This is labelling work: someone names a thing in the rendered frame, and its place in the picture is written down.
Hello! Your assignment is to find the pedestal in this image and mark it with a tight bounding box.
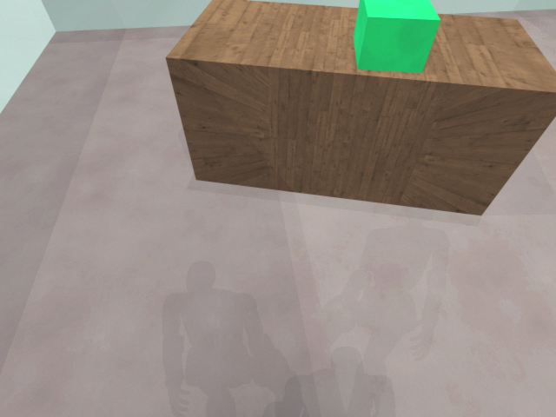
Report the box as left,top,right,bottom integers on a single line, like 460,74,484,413
166,0,556,215

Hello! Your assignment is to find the carton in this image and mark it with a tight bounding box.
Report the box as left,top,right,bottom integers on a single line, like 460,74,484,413
354,0,440,73

